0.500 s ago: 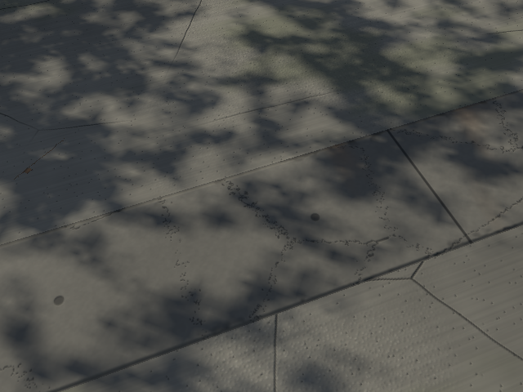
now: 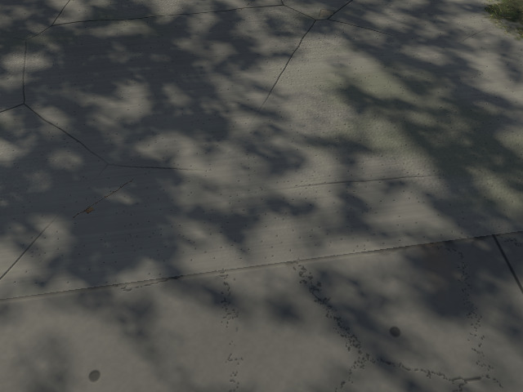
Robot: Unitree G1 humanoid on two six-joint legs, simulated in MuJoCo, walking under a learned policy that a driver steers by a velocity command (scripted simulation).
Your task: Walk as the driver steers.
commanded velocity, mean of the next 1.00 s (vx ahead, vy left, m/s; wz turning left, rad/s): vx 0.41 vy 0.00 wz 0.24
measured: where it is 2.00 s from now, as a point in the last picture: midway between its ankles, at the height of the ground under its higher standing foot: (253, 356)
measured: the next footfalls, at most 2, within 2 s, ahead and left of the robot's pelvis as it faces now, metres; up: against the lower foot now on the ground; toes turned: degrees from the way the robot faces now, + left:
right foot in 0.34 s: +0.38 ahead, -0.13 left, +0.00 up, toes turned +16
left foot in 0.80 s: +0.55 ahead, +0.19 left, +0.00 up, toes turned +17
